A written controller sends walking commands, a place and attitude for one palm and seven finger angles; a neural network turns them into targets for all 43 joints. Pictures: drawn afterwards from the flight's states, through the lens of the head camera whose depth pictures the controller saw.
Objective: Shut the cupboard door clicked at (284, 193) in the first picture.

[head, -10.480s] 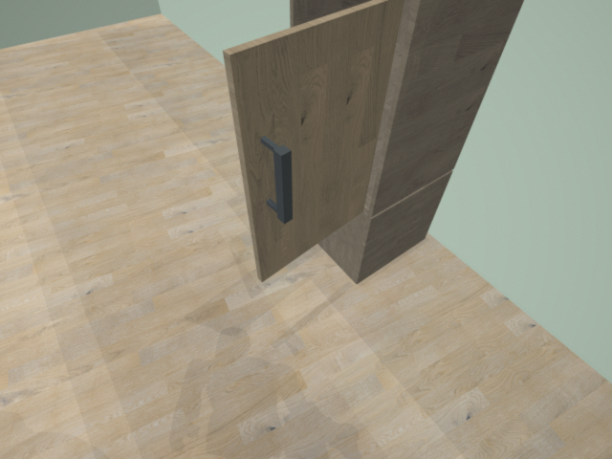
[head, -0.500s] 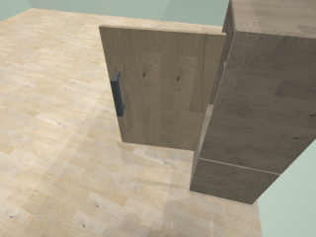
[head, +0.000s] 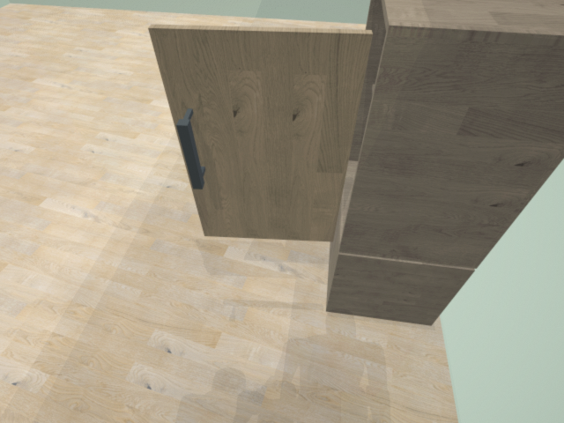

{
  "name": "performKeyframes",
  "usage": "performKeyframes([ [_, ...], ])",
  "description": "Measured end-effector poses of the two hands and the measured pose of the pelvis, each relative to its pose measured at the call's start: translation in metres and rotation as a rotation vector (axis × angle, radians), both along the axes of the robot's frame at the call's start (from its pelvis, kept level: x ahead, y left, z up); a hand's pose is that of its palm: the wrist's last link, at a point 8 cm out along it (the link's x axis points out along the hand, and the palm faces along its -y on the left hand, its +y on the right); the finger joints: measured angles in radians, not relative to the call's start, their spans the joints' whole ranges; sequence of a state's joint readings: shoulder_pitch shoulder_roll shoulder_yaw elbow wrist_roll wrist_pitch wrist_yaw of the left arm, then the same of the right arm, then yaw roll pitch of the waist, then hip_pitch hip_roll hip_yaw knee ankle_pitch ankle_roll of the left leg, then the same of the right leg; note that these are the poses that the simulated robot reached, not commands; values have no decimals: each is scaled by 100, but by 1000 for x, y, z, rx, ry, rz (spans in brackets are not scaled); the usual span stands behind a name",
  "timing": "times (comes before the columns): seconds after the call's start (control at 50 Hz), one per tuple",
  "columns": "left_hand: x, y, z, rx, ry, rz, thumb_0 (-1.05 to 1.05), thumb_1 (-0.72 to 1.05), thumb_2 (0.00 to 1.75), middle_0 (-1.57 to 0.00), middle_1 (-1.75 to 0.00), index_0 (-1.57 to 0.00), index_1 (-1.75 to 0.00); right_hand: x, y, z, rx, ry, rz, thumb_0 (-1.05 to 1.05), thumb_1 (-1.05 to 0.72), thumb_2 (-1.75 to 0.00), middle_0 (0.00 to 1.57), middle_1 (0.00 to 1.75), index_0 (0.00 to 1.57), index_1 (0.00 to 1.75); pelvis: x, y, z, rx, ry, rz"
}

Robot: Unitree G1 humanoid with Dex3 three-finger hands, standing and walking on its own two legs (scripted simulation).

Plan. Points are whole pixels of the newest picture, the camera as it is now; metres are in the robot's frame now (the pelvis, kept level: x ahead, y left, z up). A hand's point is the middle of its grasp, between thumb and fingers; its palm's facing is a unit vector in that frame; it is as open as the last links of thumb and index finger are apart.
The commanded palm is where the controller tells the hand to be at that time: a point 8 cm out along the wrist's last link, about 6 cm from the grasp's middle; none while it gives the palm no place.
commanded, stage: come to a stop and stand still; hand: left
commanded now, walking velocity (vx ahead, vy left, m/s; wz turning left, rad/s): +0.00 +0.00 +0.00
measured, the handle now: (194, 150) +0.65 +0.22 +0.01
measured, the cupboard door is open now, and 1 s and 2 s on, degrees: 95 95 95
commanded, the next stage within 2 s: look again from close up in 0.08 s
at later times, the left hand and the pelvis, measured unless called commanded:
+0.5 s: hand out of the picture -0.01 +0.14 -0.17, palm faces +0.02 -0.99 -0.15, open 7.3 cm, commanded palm none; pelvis +0.02 -0.01 +0.01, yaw +0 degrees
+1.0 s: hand out of the picture +0.04 +0.15 -0.17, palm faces +0.02 -0.98 -0.18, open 7.3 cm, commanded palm none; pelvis +0.05 -0.02 +0.01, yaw +0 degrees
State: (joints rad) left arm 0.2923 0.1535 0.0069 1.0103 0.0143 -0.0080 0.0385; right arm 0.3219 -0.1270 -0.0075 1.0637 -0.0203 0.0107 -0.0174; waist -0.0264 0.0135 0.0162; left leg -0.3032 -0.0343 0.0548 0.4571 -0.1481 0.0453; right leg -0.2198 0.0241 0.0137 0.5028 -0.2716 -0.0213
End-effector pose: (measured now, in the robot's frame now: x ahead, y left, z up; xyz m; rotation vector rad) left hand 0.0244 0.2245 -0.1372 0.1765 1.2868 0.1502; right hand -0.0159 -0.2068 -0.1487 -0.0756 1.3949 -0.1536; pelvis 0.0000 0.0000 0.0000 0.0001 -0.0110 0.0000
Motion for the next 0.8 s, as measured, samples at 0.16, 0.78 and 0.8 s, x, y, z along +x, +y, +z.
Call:
performKeyframes([
  [0.16,-31,-13,-5,-40,91,16,0,92,90,-20,-30,-20,-30,-3,-11,7,-27,19,7,1,-91,-90,20,30,20,30,2,-3,3,-3,-5,0],
  [0.78,0,-28,-3,-47,92,22,0,91,90,-20,-30,-20,-30,50,-24,9,-41,3,45,1,-92,-90,20,30,20,30,36,-13,6,8,1,-2],
  [0.8,2,-27,-3,-45,91,21,0,91,90,-20,-30,-20,-30,50,-24,9,-41,3,45,1,-92,-90,20,30,20,30,38,-13,6,8,1,-2],
])
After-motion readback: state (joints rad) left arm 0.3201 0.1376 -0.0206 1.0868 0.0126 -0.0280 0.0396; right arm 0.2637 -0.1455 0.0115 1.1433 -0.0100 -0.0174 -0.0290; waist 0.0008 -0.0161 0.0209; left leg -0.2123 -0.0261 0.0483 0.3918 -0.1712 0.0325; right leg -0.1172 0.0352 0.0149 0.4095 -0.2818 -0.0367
